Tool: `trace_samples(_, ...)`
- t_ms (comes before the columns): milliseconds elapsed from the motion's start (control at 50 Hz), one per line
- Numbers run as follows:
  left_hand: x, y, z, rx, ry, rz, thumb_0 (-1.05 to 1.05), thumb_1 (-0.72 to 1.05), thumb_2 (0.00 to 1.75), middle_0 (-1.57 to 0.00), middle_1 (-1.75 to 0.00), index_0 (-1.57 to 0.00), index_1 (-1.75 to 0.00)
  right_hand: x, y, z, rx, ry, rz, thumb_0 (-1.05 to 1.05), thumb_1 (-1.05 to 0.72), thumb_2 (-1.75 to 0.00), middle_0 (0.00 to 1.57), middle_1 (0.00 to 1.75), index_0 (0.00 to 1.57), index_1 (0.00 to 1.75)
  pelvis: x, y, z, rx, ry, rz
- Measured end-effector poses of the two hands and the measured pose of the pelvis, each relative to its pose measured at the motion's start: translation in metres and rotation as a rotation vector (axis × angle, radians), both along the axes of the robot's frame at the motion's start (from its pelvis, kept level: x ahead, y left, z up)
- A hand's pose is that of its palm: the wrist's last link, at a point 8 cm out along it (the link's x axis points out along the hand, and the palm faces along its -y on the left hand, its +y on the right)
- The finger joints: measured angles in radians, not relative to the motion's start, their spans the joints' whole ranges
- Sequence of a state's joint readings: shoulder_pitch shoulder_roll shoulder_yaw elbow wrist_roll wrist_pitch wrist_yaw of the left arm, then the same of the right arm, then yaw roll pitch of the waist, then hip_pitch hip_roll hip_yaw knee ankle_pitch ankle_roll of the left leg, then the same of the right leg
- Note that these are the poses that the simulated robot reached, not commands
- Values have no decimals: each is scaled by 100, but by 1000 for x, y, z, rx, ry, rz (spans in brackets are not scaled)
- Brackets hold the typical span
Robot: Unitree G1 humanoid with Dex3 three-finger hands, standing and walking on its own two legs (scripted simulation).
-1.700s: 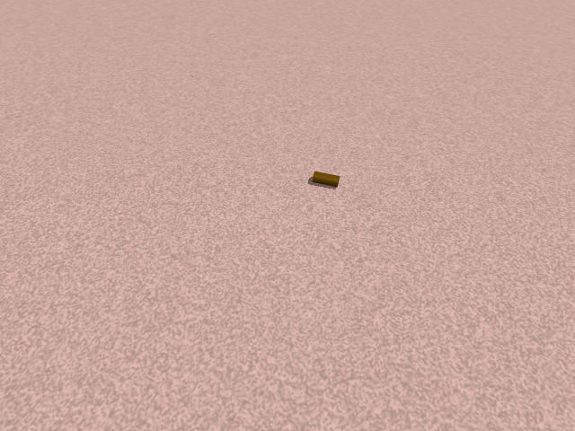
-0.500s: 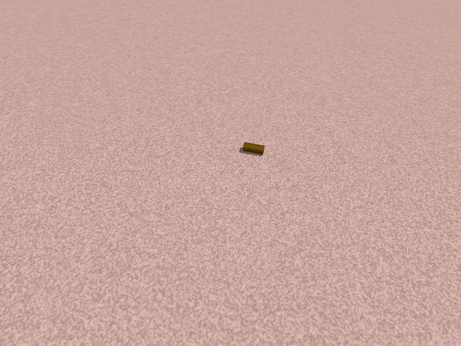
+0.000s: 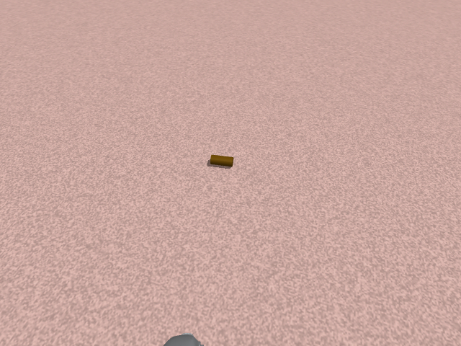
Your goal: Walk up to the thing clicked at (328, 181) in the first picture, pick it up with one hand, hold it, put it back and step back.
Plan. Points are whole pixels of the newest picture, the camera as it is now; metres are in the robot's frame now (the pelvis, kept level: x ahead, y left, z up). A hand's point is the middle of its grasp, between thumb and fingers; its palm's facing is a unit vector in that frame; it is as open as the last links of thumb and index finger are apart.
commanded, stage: walk up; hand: left
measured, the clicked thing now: (222, 160) +1.22 +0.13 -0.74
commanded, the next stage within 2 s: none
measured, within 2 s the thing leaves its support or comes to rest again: neither
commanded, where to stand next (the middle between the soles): +0.81 -0.12 m, yaw -2 degrees
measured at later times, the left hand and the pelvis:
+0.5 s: hand (149, 232) +0.38 +0.22 -0.13, palm faces -0.17 -0.90 -0.40, open 7.4 cm; pelvis +0.23 -0.04 -0.02, yaw -5 degrees
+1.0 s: hand (166, 212) +0.46 +0.21 -0.16, palm faces -0.08 -0.94 -0.34, open 7.4 cm; pelvis +0.43 -0.07 -0.02, yaw -4 degrees
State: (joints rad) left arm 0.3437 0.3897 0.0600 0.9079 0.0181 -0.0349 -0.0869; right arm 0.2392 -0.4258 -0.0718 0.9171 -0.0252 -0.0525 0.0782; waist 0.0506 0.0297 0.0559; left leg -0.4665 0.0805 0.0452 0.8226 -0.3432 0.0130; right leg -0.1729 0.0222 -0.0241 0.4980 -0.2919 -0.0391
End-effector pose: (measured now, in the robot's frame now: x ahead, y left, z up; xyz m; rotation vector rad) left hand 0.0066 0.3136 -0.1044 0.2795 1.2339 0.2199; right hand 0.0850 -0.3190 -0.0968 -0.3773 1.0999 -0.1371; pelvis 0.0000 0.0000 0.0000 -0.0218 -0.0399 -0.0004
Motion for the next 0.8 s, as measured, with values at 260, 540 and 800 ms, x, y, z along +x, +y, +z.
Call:
trace_samples(260, 184, 8, -17, -10, -57, -162, 1, 90, 89, -20, -30, -20, -30, 63, 5, 15, -54, -42, -126, 0, -91, -90, 20, 30, 21, 30, 116, 8, -5, 44, -7, -64)
trace_samples(540, 391, -60, 18, 73, -243, -264, 1, 90, 90, -20, -30, -20, -30, 121, -61, -33, -1, 138, -213, 0, -90, -90, 20, 30, 21, 30, 241, -56, -20, 39, -15, -81)
trace_samples(800, 415, -89, 21, 34, -139, -170, 1, 90, 89, -20, -30, -20, -30, 282, -82, -9, 26, 39, -109, 0, -91, -90, 20, 30, 20, 30, 339, -80, 3, 18, -1, -89)
